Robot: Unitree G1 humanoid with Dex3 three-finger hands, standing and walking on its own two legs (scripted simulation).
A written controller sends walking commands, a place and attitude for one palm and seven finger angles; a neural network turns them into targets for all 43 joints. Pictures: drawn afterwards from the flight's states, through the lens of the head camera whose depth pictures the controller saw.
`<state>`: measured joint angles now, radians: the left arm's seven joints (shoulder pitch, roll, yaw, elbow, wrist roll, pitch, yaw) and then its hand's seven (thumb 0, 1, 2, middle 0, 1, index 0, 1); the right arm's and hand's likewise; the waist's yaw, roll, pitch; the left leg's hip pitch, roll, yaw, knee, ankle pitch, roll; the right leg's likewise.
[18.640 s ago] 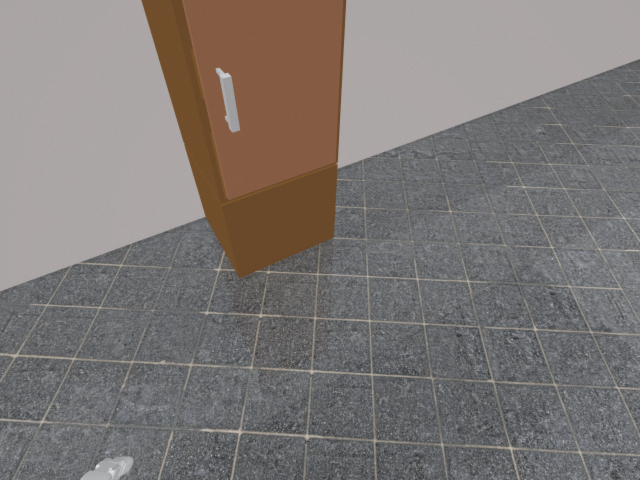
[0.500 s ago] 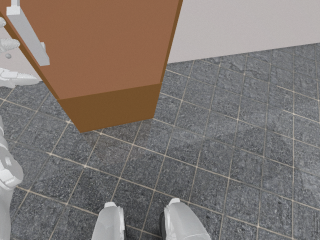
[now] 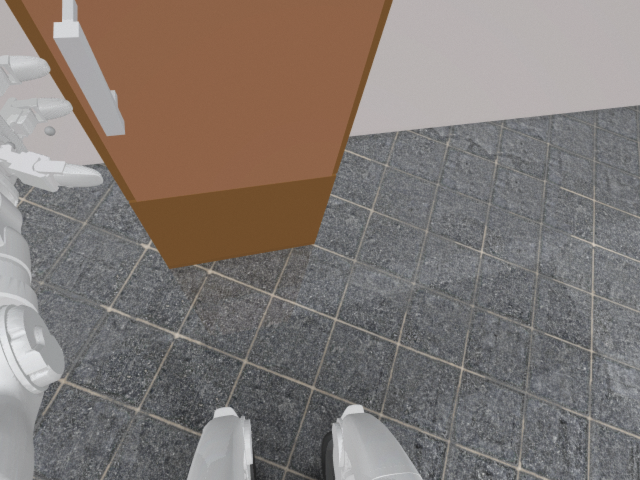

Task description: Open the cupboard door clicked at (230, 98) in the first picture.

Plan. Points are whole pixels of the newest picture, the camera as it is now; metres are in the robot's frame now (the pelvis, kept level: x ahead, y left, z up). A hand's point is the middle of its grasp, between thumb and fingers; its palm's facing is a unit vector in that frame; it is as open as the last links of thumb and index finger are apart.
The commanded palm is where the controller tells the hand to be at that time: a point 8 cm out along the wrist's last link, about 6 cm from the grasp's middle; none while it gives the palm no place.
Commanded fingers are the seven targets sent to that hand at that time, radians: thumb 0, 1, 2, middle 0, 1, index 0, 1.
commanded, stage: move the hooked fingers beside the handle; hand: left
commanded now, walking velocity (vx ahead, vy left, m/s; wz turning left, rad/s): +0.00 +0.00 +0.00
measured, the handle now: (94, 72) +0.57 +0.24 +0.08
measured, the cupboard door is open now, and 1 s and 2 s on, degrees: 0 0 2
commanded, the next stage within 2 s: slide the fingers in behind the handle in 0.20 s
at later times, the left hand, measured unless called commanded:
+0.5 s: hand (72, 122) +0.51 +0.25 +0.06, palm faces +0.16 -0.99 -0.01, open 14.0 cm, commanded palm +0.49 +0.29 +0.06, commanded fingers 0.00 -0.50 0.30 -0.30 -1.20 -0.30 -1.20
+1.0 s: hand (100, 121) +0.52 +0.23 +0.06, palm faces +0.16 -0.99 -0.01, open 14.0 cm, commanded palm +0.49 +0.26 +0.06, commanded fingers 0.00 -0.50 0.30 -0.30 -1.20 -0.30 -1.20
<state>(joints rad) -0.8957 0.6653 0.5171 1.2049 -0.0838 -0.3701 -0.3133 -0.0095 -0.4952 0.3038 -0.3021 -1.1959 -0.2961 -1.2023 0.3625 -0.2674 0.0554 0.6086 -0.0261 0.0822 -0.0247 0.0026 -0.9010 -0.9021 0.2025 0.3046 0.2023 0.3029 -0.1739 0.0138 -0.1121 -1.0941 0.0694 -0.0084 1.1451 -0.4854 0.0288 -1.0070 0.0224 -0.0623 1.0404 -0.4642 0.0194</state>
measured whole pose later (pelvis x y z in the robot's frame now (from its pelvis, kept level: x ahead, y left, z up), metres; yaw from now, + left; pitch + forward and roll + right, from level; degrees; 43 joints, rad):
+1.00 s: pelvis +0.00 -0.01 -0.01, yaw +0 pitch +25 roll -4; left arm -0.93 0.59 0.48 1.20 -0.07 -0.41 -0.20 -0.01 -0.49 0.30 -0.30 -1.20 -0.30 -1.20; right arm 0.37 -0.26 0.05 0.63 -0.03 0.07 -0.01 0.00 -0.90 -0.90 0.20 0.30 0.20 0.30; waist -0.18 0.02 -0.11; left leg -1.12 0.07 -0.01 1.16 -0.49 0.01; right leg -1.04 0.03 -0.06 1.08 -0.48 0.00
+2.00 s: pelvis +0.00 -0.02 +0.00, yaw +2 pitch +24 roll -4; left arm -0.92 0.48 0.38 1.21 -0.07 -0.47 -0.06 -0.01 -0.50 0.30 -0.28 -1.20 -0.25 -1.20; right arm 0.37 -0.25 0.02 0.66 -0.05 0.07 0.02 0.00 -0.90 -0.90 0.20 0.30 0.20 0.30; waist -0.16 0.03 -0.12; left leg -1.08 0.06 -0.02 1.14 -0.48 0.00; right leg -1.00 0.01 -0.07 1.07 -0.49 0.00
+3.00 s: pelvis +0.01 -0.01 +0.00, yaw +0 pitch +24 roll -3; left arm -0.84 0.46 0.42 1.13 -0.08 -0.46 -0.09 0.01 0.73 0.78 -0.36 -1.35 -0.35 -1.35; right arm 0.38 -0.25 0.02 0.63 -0.04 0.10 0.02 0.00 -0.90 -0.90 0.20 0.30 0.20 0.30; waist -0.16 0.03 -0.13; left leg -1.05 0.06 0.01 1.12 -0.49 0.01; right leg -0.99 0.02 -0.04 1.05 -0.48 0.01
